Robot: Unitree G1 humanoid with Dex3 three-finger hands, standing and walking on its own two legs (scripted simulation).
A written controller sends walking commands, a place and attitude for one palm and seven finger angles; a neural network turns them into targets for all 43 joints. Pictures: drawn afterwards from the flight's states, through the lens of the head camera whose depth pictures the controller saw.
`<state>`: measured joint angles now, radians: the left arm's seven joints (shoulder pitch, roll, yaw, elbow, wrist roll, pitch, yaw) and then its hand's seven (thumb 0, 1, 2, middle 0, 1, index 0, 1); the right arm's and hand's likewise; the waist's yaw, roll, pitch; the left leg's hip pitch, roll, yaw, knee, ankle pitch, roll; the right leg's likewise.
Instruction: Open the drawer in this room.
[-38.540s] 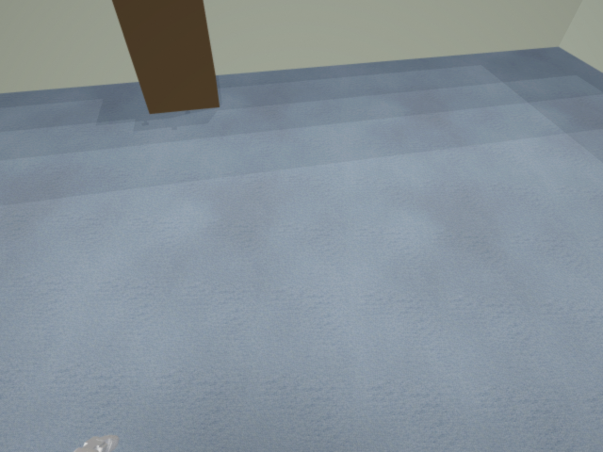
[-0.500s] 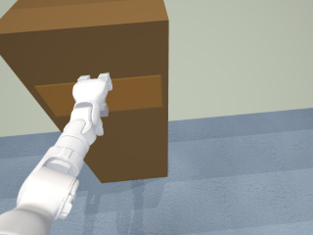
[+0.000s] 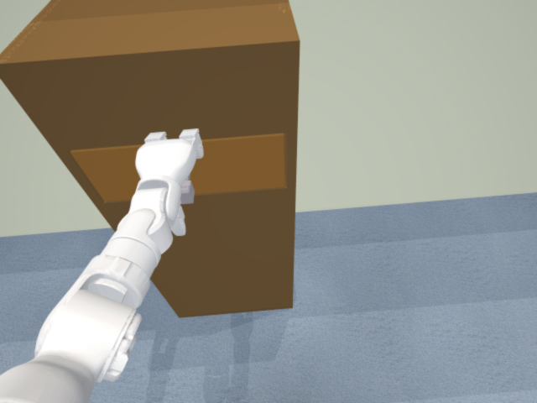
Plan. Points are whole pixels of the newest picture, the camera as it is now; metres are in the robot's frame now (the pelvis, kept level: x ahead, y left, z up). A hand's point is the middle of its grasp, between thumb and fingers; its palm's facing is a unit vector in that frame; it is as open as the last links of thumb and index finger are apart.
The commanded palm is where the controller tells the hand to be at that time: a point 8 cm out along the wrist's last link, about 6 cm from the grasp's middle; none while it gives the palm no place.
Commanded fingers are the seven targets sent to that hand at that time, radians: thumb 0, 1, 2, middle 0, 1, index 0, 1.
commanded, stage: lower the fingers behind the handle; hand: left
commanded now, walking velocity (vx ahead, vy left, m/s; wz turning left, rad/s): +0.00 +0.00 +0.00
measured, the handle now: (184, 185) +0.50 +0.16 +0.02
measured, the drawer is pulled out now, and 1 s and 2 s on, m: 0.00 0.00 0.00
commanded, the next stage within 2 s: close the thumb around the handle in 1.70 s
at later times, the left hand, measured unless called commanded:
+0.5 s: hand (177, 192) +0.46 +0.16 +0.05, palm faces -0.01 -0.05 -1.00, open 13.8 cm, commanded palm +0.43 +0.17 +0.11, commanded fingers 0.00 -0.50 0.30 -0.30 -1.20 -0.30 -1.20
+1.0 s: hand (176, 205) +0.45 +0.17 +0.02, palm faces -0.02 -0.04 -1.00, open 13.8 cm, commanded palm +0.43 +0.17 +0.08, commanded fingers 0.00 -0.50 0.30 -0.30 -1.20 -0.30 -1.20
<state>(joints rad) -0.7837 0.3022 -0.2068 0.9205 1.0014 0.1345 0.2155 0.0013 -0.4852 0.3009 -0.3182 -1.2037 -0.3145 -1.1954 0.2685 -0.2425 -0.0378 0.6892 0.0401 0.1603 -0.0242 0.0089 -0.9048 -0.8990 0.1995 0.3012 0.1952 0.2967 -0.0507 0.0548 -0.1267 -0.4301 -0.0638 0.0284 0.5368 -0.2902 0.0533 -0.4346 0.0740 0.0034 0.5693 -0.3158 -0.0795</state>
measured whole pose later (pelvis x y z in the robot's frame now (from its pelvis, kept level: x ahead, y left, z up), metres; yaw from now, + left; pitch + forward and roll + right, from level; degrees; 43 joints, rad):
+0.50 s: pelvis +0.00 +0.00 -0.01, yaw +0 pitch +13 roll +1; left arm -0.76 0.31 -0.18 0.94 1.03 0.08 0.29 0.00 -0.49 0.30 -0.32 -1.20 -0.32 -1.20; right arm 0.29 -0.24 -0.05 0.70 0.02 0.16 -0.02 0.01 -0.90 -0.90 0.20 0.30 0.20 0.30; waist -0.06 0.04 -0.14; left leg -0.51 -0.06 0.03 0.60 -0.32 0.06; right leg -0.50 0.07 0.00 0.62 -0.34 -0.08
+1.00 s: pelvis -0.01 +0.01 -0.01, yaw +0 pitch +15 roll +0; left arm -0.78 0.29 -0.16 1.05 1.04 0.10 0.38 0.00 -0.49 0.30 -0.32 -1.20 -0.32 -1.20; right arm 0.30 -0.24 -0.06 0.71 0.02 0.14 -0.01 0.01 -0.90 -0.90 0.20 0.30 0.20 0.30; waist -0.08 0.05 -0.16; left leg -0.59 -0.06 0.03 0.67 -0.34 0.06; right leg -0.58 0.08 -0.01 0.67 -0.35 -0.07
